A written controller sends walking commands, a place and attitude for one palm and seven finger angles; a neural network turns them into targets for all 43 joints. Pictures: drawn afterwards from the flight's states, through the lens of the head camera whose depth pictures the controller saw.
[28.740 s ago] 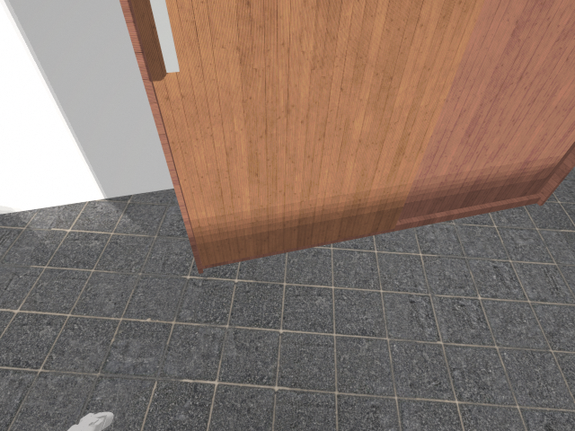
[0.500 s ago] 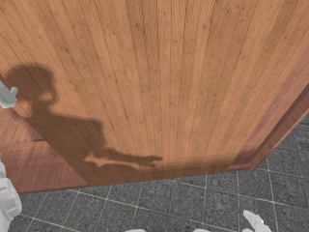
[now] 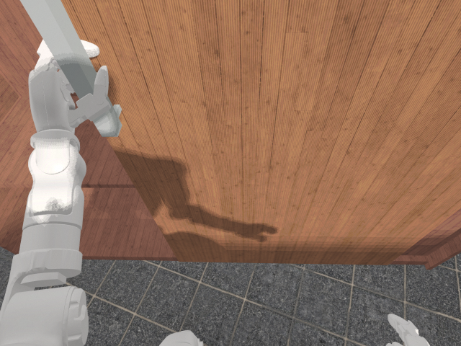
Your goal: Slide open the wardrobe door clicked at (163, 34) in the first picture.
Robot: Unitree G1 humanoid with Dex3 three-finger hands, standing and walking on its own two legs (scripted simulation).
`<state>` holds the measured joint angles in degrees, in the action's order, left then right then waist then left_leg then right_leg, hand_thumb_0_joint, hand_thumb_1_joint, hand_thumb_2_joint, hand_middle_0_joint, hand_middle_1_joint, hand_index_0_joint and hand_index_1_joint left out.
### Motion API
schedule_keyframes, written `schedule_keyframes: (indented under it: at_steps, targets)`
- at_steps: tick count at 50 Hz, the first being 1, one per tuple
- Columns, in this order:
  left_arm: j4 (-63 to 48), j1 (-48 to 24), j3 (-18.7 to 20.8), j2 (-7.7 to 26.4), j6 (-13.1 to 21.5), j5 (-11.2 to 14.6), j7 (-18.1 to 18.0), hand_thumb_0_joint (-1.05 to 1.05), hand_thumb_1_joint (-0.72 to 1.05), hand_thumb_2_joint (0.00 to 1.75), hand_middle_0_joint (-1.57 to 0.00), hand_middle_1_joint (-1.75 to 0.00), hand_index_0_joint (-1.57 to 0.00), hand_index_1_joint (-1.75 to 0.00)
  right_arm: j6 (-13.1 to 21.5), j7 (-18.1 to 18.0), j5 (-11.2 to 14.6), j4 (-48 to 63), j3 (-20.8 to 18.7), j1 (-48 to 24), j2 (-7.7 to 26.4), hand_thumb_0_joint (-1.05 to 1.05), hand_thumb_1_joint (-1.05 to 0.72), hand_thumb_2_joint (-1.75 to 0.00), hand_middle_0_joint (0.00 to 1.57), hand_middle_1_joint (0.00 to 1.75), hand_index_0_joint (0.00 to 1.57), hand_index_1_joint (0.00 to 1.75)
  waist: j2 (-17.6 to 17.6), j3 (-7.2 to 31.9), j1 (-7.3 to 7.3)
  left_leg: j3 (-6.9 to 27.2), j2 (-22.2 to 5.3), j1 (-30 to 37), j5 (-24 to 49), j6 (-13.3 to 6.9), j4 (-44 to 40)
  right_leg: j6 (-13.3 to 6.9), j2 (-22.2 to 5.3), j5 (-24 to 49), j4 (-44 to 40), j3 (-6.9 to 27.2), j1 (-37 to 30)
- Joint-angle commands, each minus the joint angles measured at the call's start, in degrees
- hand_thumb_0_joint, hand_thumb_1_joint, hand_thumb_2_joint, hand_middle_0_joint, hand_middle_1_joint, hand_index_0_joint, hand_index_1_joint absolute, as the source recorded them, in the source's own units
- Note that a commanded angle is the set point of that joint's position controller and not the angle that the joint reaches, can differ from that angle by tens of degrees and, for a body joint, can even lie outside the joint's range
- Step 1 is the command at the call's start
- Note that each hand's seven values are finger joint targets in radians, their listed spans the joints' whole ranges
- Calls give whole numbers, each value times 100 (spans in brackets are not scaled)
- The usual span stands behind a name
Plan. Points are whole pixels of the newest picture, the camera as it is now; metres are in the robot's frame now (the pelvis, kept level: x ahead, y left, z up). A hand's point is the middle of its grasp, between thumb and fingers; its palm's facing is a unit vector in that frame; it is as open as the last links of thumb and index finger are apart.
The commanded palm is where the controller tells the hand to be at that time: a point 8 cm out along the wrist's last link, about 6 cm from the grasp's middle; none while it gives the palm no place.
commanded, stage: stop walking and hold the door there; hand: left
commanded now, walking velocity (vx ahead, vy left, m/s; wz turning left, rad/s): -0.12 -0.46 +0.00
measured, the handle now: (87, 66) +0.44 +0.24 +0.24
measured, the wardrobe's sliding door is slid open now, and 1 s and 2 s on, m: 0.66 0.66 0.66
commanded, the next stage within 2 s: loosen the grip on the handle in 1.04 s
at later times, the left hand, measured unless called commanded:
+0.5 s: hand (102, 98) +0.40 +0.21 +0.22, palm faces +0.22 -0.97 -0.09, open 6.3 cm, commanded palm +0.37 +0.23 +0.19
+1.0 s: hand (102, 98) +0.40 +0.21 +0.22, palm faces +0.24 -0.97 -0.11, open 6.5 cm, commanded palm +0.37 +0.23 +0.19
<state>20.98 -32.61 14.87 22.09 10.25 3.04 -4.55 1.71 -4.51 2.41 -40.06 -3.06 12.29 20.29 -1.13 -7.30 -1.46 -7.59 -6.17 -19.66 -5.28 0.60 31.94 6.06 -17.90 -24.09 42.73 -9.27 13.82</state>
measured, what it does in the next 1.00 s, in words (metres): steps on the spot: right foot, then left foot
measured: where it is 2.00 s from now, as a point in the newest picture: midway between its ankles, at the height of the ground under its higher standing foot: outside the picture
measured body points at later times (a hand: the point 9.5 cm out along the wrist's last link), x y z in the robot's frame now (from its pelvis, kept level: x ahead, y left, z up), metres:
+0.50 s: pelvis -0.02 +0.03 +0.01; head +0.04 +0.04 +0.45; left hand +0.38 +0.27 +0.22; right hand +0.14 -0.21 -0.10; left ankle -0.02 +0.15 -0.72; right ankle +0.00 -0.07 -0.72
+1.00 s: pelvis -0.04 +0.03 +0.02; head +0.00 +0.03 +0.46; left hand +0.38 +0.26 +0.23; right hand +0.12 -0.19 -0.10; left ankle -0.02 +0.15 -0.72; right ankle -0.03 -0.09 -0.72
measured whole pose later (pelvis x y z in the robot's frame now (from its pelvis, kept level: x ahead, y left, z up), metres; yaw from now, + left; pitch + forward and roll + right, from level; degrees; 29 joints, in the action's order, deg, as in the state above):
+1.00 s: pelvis -0.04 +0.03 +0.02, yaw +1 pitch +0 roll -1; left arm 28.8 -40.8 8.2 17.0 4.3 5.3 -7.4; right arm 0.1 -4.3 2.3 -38.1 2.5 9.3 12.1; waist -2.0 -4.7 -0.5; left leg -5.6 -3.5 -16.8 -15.5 -0.1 32.5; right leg 0.7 -1.4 -15.8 30.8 -3.1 14.8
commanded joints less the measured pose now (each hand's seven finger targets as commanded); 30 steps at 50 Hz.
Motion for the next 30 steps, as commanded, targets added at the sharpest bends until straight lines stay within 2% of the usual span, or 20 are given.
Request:
schedule_keyframes:
  at_steps: [1,2,3,5,7,8,10,12,13,14,15,18,22,23,24,25,26,27,29,30]
  targets:
    - [-2401,-2705,-939,207,443,-140,71,0,90,90,-45,-140,-45,-140,419,39,-31,855,-152,-389,420,0,-90,-90,20,30,20,30,-659,2488,334,2087,-1684,2334,3370,-949,-790,-461,1419,-1057,3024,890,1460]
    - [-1761,-1851,-1232,-379,287,-79,144,0,90,90,-45,-140,-45,-140,447,89,25,751,-110,-343,214,0,-90,-90,20,30,20,30,-583,2253,390,1825,-1556,1838,1843,-936,-906,-436,1311,-764,2667,921,1379]
    - [-1842,-1762,-418,635,150,-68,43,0,90,90,-45,-140,-45,-140,434,59,-19,687,-113,-371,248,0,-90,-90,20,30,20,30,-1277,2378,276,1759,-1549,1959,1520,-1009,-857,-392,1261,-606,2319,931,1438]
    - [-2476,-2607,-832,353,61,-169,49,0,90,90,-45,-140,-45,-140,405,119,-59,831,61,-605,-2,0,-90,-90,20,30,20,30,-1574,2085,267,1220,-1407,1529,1865,-947,-650,-393,1237,-244,1502,811,1170]
    - [-2501,-2722,-984,166,11,-49,74,0,90,90,-45,-140,-45,-140,426,173,-78,900,127,-561,-39,0,-90,-90,20,30,20,30,-1578,2195,269,1252,-1521,1471,1873,-915,-600,-448,1418,-160,703,778,756]
    - [-2405,-2694,-754,431,-32,-39,64,0,90,90,-45,-140,-45,-140,425,173,-91,915,139,-529,4,0,-90,-90,20,30,20,30,-1321,2216,233,1245,-1562,1472,1923,-899,-528,-461,1534,-96,376,752,564]
    - [-2380,-2791,-955,179,-97,46,87,0,90,90,-45,-140,-45,-140,424,203,-88,1052,213,-651,-43,0,-90,-90,20,30,20,30,-992,2428,174,1348,-1589,1400,1621,-824,-245,-519,1633,150,-455,766,-4]
    - [-2146,-2775,-723,421,-133,8,81,0,90,90,-45,-140,-45,-140,415,190,-63,1049,233,-628,-25,0,-90,-90,20,30,20,30,-486,2537,121,1004,-1155,1056,859,-540,230,-580,1489,1231,-1498,910,-624]
    - [-1954,-2608,-661,591,-177,-32,66,0,90,90,-45,-140,-45,-140,380,161,-44,1027,275,-512,-99,0,-90,-90,20,30,20,30,459,2491,212,670,-661,802,159,-330,655,-715,1102,2006,-1894,1310,-711]
    - [-1826,-2668,-538,759,-226,-36,14,0,90,90,-45,-140,-45,-140,370,128,-29,1082,326,-596,-242,0,-90,-90,20,30,20,30,1303,2520,257,346,-137,249,-878,-59,1143,-1024,360,3115,-1895,1976,-925]
    - [-1620,-2568,-502,667,-261,63,27,0,90,90,-45,-140,-45,-140,463,114,2,1142,318,-666,-238,0,-90,-90,20,30,20,30,2024,2341,123,542,319,-248,-2098,49,1867,-1242,156,3823,-1909,2239,-1069]
    - [-1374,-2409,-300,725,-231,51,-21,0,90,90,-45,-140,-45,-140,534,22,-44,941,388,-786,-220,0,-90,-90,20,30,20,30,1142,2253,30,777,277,-603,-2286,28,1776,-1388,52,5019,-1438,1862,-1592]
    - [-1673,-2385,-640,214,-46,52,-37,0,90,90,-45,-140,-45,-140,505,-104,-101,887,384,-660,-270,0,-90,-90,20,30,20,30,730,2607,61,347,392,610,-719,-7,-344,-982,502,5127,-909,1239,-1614]
    - [-1838,-2484,-740,202,-32,84,-35,0,90,90,-45,-140,-45,-140,481,-111,-78,852,324,-659,-152,0,-90,-90,20,30,20,30,387,2655,119,504,45,1331,766,-95,-787,-778,644,4537,-722,1040,-1201]
    - [-2002,-2514,-896,-18,-8,112,-23,0,90,90,-45,-140,-45,-140,467,-66,-63,947,239,-665,8,0,-90,-90,20,30,20,30,-353,2825,49,1300,-720,2027,2928,-397,-549,-500,1046,3492,-601,798,-516]
    - [-2147,-2693,-1302,-467,10,112,46,0,90,90,-45,-140,-45,-140,447,26,-25,998,245,-660,-39,0,-90,-90,20,30,20,30,-738,2882,65,1642,-1130,2596,4172,-640,-262,-437,1370,1821,-596,844,89]
    - [-1881,-2547,-1571,-790,-2,101,111,0,90,90,-45,-140,-45,-140,436,101,-54,952,283,-651,-127,0,-90,-90,20,30,20,30,-1148,2699,147,1658,-1272,2650,4145,-753,-399,-490,1508,464,-626,868,351]
    - [-1908,-2650,-1493,-638,16,26,110,0,90,90,-45,-140,-45,-140,432,103,-122,897,258,-593,-61,0,-90,-90,20,30,20,30,-1333,2467,191,1746,-1283,2541,3968,-791,-525,-529,1540,105,-537,787,488]
    - [-1923,-2801,-1387,-472,34,-29,83,0,90,90,-45,-140,-45,-140,417,114,-122,898,187,-538,53,0,-90,-90,20,30,20,30,-1136,2317,195,1605,-1200,2533,3967,-708,-480,-582,1610,203,-596,756,494]
    - [-1923,-2807,-1631,-731,34,-14,109,0,90,90,-45,-140,-45,-140,417,138,-97,917,175,-490,49,0,-90,-90,20,30,20,30,-982,2386,225,1474,-1126,2649,4036,-640,-351,-588,1633,446,-811,728,427]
